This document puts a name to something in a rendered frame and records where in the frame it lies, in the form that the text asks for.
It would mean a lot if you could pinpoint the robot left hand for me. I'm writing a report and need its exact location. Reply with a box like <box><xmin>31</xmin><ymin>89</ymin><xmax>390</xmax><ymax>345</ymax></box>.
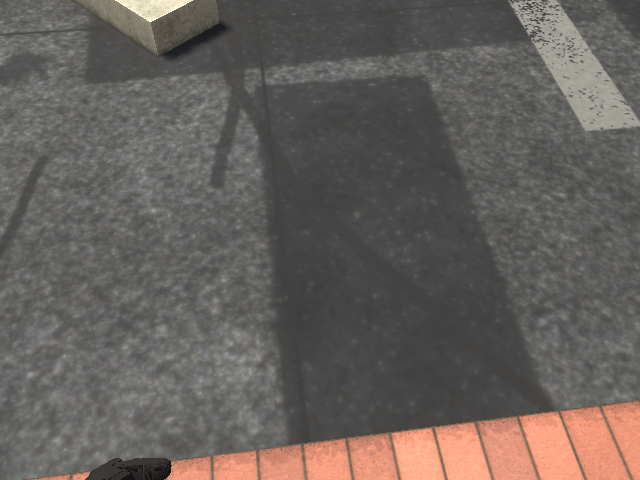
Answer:
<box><xmin>85</xmin><ymin>458</ymin><xmax>172</xmax><ymax>480</ymax></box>

